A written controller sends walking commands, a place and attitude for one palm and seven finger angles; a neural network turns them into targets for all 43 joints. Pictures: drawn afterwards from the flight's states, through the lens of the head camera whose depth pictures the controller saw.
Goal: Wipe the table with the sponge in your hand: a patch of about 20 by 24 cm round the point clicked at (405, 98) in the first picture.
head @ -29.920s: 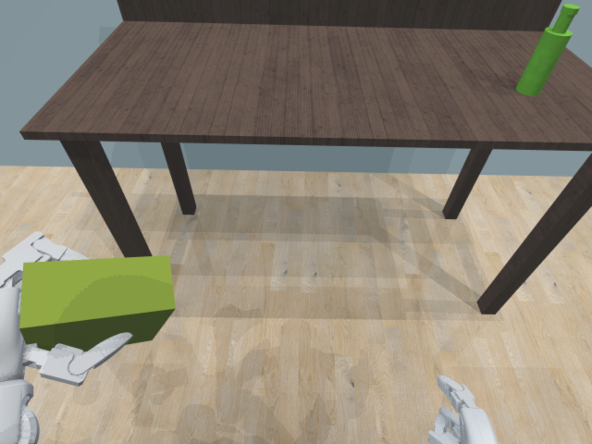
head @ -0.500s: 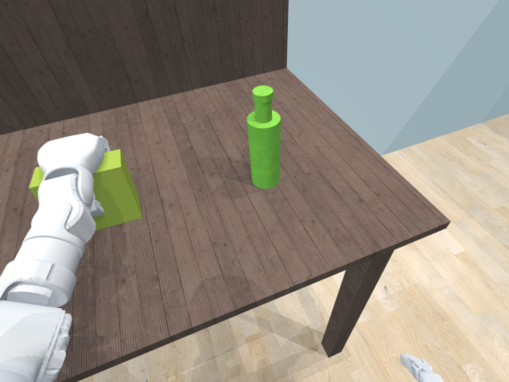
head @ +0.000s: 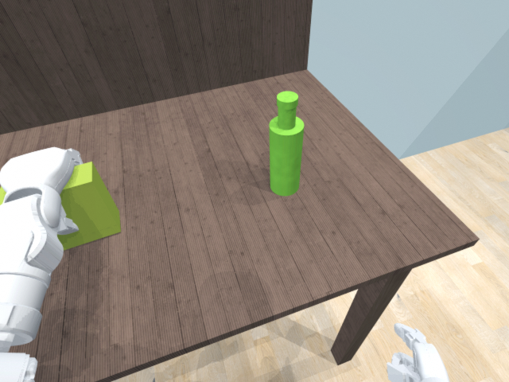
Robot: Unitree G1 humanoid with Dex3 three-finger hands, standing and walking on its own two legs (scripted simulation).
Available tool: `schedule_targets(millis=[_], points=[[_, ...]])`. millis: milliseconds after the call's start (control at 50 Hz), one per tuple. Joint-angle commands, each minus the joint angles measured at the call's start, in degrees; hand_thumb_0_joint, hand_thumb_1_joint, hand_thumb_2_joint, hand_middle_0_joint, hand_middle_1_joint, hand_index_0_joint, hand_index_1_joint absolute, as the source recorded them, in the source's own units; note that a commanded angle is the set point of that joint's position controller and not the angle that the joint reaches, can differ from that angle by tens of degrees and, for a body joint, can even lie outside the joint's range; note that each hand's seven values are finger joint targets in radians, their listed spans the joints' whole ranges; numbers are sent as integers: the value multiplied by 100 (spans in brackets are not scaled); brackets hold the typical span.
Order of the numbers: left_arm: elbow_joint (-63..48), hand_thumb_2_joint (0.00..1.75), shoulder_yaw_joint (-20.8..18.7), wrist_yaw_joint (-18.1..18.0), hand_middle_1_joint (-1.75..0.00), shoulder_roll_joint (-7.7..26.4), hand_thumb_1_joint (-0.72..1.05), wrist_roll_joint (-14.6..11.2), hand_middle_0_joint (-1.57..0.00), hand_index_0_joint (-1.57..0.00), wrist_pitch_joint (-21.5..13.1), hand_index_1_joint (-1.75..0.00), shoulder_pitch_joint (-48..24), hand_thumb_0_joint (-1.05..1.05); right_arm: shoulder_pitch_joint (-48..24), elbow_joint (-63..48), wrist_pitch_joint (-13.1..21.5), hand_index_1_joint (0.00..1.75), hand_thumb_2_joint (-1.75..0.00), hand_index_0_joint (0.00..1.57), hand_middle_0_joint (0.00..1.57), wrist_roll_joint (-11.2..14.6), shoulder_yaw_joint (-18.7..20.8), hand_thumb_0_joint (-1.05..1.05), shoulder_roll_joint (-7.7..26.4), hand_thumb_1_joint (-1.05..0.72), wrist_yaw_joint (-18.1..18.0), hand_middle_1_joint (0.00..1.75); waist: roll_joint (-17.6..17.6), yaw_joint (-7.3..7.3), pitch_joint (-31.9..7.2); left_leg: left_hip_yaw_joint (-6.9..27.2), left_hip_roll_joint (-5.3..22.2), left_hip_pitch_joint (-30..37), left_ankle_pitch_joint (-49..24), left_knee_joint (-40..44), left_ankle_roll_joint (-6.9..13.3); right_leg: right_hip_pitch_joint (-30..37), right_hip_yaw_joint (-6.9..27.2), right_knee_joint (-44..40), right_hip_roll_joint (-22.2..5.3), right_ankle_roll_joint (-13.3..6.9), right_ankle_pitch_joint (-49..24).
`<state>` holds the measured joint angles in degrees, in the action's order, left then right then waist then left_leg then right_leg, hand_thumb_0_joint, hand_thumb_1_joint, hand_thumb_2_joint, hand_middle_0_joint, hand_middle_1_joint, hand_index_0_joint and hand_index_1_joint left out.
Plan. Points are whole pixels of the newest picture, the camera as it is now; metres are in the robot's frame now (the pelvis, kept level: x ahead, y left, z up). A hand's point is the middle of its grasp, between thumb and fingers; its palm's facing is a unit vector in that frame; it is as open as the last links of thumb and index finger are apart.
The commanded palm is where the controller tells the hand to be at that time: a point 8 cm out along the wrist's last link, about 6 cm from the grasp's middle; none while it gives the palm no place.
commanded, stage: slide back across to the first lane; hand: left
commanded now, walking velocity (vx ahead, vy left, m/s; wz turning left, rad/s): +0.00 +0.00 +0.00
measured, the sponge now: (70, 218) +0.33 +0.35 +0.09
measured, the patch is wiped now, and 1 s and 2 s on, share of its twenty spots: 1.00 1.00 1.00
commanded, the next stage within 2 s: wipe back along the first lane in 0.12 s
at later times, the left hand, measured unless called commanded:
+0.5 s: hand (53, 209) +0.31 +0.35 +0.13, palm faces +0.00 -0.02 -1.00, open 9.9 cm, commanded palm +0.27 +0.33 +0.18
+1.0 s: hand (49, 241) +0.26 +0.32 +0.13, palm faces +0.04 -0.02 -1.00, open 9.9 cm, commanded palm +0.22 +0.31 +0.16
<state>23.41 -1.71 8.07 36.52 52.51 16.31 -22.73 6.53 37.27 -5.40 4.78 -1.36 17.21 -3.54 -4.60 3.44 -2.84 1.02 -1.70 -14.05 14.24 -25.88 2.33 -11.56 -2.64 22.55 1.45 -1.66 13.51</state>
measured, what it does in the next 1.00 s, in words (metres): stands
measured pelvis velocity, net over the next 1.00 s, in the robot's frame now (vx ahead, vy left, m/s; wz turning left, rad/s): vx -0.01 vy -0.01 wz -0.01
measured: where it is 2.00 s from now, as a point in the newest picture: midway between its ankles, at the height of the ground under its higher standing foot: outside the picture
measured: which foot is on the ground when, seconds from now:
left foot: down 0.00-1.00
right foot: down 0.00-1.00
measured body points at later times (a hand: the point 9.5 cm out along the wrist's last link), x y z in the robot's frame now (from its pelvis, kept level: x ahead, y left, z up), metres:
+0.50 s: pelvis -0.01 +0.01 +0.00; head +0.00 -0.02 +0.45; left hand +0.31 +0.34 +0.18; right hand +0.18 -0.22 -0.11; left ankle -0.01 +0.09 -0.74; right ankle -0.02 -0.10 -0.74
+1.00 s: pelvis -0.01 -0.01 +0.00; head -0.02 -0.04 +0.45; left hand +0.25 +0.32 +0.18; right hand +0.23 -0.23 -0.09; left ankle -0.01 +0.09 -0.74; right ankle -0.02 -0.11 -0.74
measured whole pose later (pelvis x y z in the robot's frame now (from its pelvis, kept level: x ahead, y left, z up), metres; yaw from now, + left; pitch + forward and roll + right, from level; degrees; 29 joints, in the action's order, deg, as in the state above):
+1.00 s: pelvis -0.01 -0.01 +0.00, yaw +0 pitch +0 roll -1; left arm 0.5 -2.8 4.3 34.0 50.7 18.9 -1.9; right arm 3.7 36.1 -4.7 4.2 -2.2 16.8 -2.4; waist -6.1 5.8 -3.2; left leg 0.9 -1.3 -12.2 14.4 -26.6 1.8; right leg -10.1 -2.5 23.8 1.8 -2.0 13.9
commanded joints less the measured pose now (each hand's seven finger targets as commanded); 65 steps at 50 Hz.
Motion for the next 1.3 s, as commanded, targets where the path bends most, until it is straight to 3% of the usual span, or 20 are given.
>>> schedule_targets(millis=[0, 60, 160, 280, 320, 460, 520, 560, 580, 760, 780, 860, 880, 960, 1020, 1060, 1120, 1160, 1220, 1280], points=[[-1170, 130, -515, -30, -160, 1678, 10, 254, -120, -120, -245, -160, -1863, 0, -541, -797, 290, 30, -90, 20, 20, -14, 216, 0, 675, -90, -24, 30, -152, -100, -1474, 193, 12, 948, -2418, 45, 99, 321, 158, -156, 3, -316, -1936], [-1283, 130, -778, -37, -160, 1954, 10, 205, -120, -120, -360, -160, -1921, 0, -570, -808, 301, 30, -90, 20, 20, -21, 207, 0, 703, -90, -40, 30, -98, -63, -1490, 238, 35, 978, -2328, 115, 79, 352, 173, -198, 20, -340, -1772], [-1235, 130, -760, -137, -160, 1897, 10, 263, -120, -120, -469, -160, -1989, 0, -583, -780, 328, 30, -90, 20, 20, -33, 205, 0, 700, -90, -30, 30, -271, -10, -1422, 304, 58, 983, -2300, 216, -3, 250, 121, -248, 46, -386, -1451], [-1496, 130, -733, -261, -160, 1537, 10, 122, -120, -120, -437, -160, -1125, 0, -677, -916, 323, 30, -90, 20, 20, -86, 226, 0, 653, -90, 50, 30, -120, 141, -1639, 289, 56, 941, -2449, 204, -21, 493, 88, -208, 34, -366, -1539], [-1353, 130, -697, -283, -160, 1450, 10, 93, -120, -120, -357, -160, -1044, 0, -681, -850, 297, 30, -90, 20, 20, -74, 220, 0, 682, -90, 71, 30, 52, 101, -1356, 301, 84, 796, -2227, 262, -30, 374, 79, -243, 37, -346, -1419], [-1845, 130, -737, -348, -160, 1378, 10, -19, -120, -120, -164, -160, -446, 0, -906, -891, 329, 30, -90, 20, 20, -44, 214, 0, 673, -90, 101, 30, 17, 183, -1339, 313, 89, 791, -2007, 331, -31, 492, 122, -204, 48, -336, -1270], [-1909, 130, -507, -330, -160, 1019, 10, -76, -120, -120, -50, -160, -68, 0, -907, -919, 330, 30, -90, 20, 20, -60, 218, 0, 654, -90, 118, 30, 130, 191, -1202, 296, 75, 717, -1929, 309, -12, 454, 68, -209, 45, -314, -1259], [-2095, 130, -752, -360, -160, 1259, 10, -126, -120, -120, -14, -160, 133, 0, -1039, -921, 334, 30, -90, 20, 20, -47, 205, 0, 659, -90, 124, 30, 146, 228, -1130, 296, 91, 677, -1818, 335, -10, 512, 129, -185, 44, -313, -1221], [-2070, 130, -535, -340, -160, 1031, 10, -116, -120, -120, 39, -160, 69, 0, -994, -969, 325, 30, -90, 20, 20, -62, 181, 0, 643, -90, 109, 30, 223, 202, -1122, 259, 42, 593, -1783, 317, 3, 522, 76, -198, 38, -307, -1233], [-2499, 130, -758, -292, -160, 1072, 10, -274, -120, -120, 176, -160, 966, 0, -1261, -984, 324, 30, -90, 20, 20, -42, 160, 0, 620, -90, 127, 30, 306, 253, -904, 160, 26, 566, -1666, 217, 22, 534, 244, -168, 31, -276, -1439], [-2556, 130, -530, -272, -160, 800, 10, -273, -120, -120, 214, -160, 1100, 0, -1178, -1082, 328, 30, -90, 20, 20, -63, 136, 0, 588, -90, 121, 30, 327, 274, -924, 146, -5, 506, -1727, 193, 37, 567, 137, -144, 13, -265, -1473], [-2721, 130, -609, -289, -160, 859, 10, -313, -120, -120, 237, -160, 1285, 0, -1306, -1035, 366, 30, -90, 20, 20, -41, 136, 0, 593, -90, 112, 30, 416, 226, -784, 172, 35, 540, -1505, 183, 34, 412, 271, -175, 42, -259, -1308], [-2668, 130, -401, -271, -160, 624, 10, -289, -120, -120, 297, -160, 1323, 0, -1218, -1100, 365, 30, -90, 20, 20, -60, 123, 0, 571, -90, 92, 30, 448, 241, -815, 129, -8, 477, -1555, 134, 47, 445, 179, -156, 17, -245, -1381], [-2743, 130, -595, -259, -160, 821, 10, -307, -120, -120, 340, -160, 1560, 0, -1346, -1031, 369, 30, -90, 20, 20, -50, 122, 0, 600, -90, 83, 30, 554, 230, -711, 123, 4, 476, -1410, 101, 45, 398, 363, -153, 27, -238, -1389], [-2720, 130, -418, -207, -160, 606, 10, -322, -120, -120, 414, -160, 1841, 0, -1222, -1069, 357, 30, -90, 20, 20, -66, 115, 0, 590, -90, 75, 30, 503, 244, -648, 72, -17, 402, -1471, 14, 55, 386, 281, -116, -14, -196, -1516], [-2894, 130, -714, -232, -160, 947, 10, -321, -120, -120, 401, -160, 1917, 0, -1361, -1064, 388, 30, -90, 20, 20, -62, 115, 0, 601, -90, 77, 30, 446, 275, -727, 108, -23, 427, -1376, -3, 52, 422, 455, -97, 14, -226, -1425], [-2808, 130, -488, -186, -160, 668, 10, -373, -120, -120, 460, -160, 2059, 0, -1231, -1110, 397, 30, -90, 20, 20, -72, 100, 0, 568, -90, 46, 30, 574, 269, -538, 87, -22, 329, -1240, -24, 66, 284, 337, -137, -21, -173, -1201], [-3004, 130, -771, -220, -160, 974, 10, -351, -120, -120, 396, -160, 2060, 0, -1351, -1102, 449, 30, -90, 20, 20, -66, 111, 0, 578, -90, 47, 30, 550, 284, -627, 126, -15, 372, -1195, -39, 55, 316, 505, -109, 16, -216, -1156], [-3115, 130, -518, -183, -160, 617, 10, -432, -120, -120, 436, -160, 2428, 0, -1236, -1180, 448, 30, -90, 20, 20, -80, 107, 0, 552, -90, 61, 30, 563, 312, -567, 109, -12, 297, -1281, -74, 66, 310, 341, -66, -27, -170, -1262], [-3277, 130, -745, -232, -160, 844, 10, -445, -120, -120, 435, -160, 2472, 0, -1246, -1222, 482, 30, -90, 20, 20, -101, 112, 0, 556, -90, 42, 30, 573, 364, -677, 88, -46, 257, -1241, -155, 66, 393, 429, -29, -38, -183, -1232]])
